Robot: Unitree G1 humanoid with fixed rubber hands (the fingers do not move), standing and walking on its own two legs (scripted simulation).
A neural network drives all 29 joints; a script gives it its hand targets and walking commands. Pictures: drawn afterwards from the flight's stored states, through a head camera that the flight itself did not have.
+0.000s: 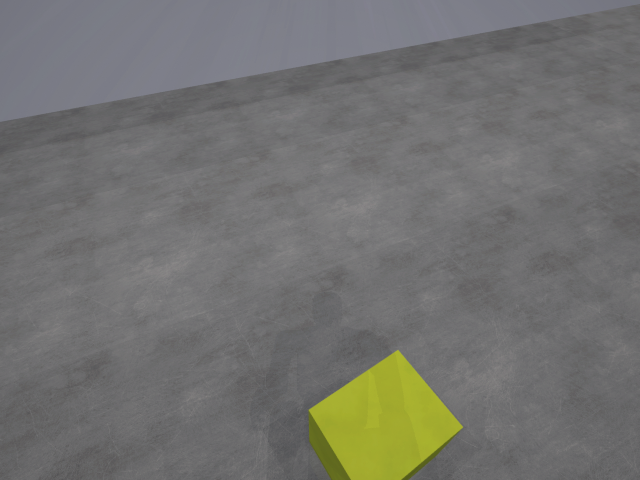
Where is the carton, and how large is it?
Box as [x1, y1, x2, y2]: [309, 350, 462, 479]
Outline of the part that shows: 398,350 309,409 309,441 331,479 408,479 435,456 462,427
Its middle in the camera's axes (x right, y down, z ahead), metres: +0.15 +0.53 +1.02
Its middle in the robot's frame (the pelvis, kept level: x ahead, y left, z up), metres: +0.35 -0.18 -0.63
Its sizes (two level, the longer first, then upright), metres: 0.286 0.233 0.276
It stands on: the floor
